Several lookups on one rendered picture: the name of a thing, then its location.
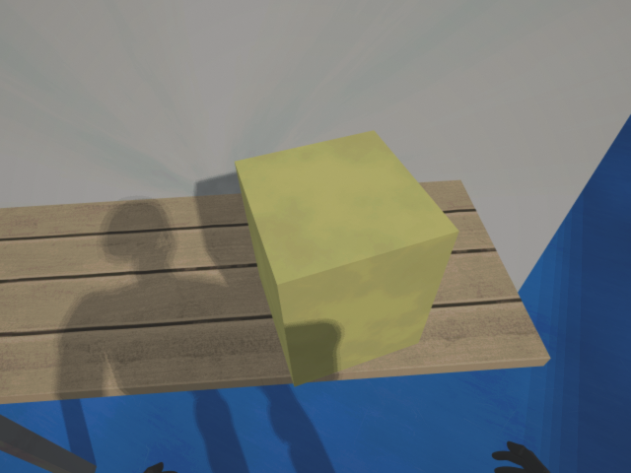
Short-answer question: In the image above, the right robot hand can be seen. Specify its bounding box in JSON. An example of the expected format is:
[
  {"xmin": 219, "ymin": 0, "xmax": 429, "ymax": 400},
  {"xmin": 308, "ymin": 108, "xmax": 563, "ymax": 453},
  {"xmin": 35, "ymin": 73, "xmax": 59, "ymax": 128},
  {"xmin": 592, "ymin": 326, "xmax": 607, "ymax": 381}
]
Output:
[{"xmin": 492, "ymin": 441, "xmax": 550, "ymax": 473}]

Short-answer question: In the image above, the table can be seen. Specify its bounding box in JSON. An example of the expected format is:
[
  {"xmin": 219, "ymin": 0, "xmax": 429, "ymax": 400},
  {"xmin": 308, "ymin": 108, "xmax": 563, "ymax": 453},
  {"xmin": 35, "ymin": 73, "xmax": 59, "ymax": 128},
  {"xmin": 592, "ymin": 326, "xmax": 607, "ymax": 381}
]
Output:
[{"xmin": 0, "ymin": 180, "xmax": 551, "ymax": 473}]

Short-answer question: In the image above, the carton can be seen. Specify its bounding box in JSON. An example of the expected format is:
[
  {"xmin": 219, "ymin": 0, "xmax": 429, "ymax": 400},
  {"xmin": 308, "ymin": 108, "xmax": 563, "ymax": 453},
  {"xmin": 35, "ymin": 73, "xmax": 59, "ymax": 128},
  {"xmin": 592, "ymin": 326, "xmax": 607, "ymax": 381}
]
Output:
[{"xmin": 235, "ymin": 130, "xmax": 459, "ymax": 387}]

